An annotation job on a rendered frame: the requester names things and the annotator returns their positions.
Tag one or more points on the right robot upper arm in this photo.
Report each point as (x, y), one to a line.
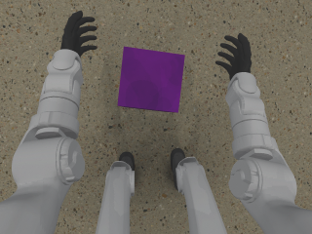
(267, 190)

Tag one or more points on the carton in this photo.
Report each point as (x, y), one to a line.
(150, 80)

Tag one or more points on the left robot foot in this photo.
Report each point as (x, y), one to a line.
(128, 158)

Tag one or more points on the robot right thigh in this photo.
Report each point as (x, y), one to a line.
(203, 214)

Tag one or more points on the robot left forearm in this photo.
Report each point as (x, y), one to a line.
(59, 102)

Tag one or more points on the left robot upper arm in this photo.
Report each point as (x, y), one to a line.
(44, 170)

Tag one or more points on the left robot hand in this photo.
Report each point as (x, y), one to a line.
(71, 39)

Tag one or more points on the robot right forearm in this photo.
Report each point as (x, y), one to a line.
(248, 120)

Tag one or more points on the right robot hand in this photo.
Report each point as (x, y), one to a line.
(241, 62)

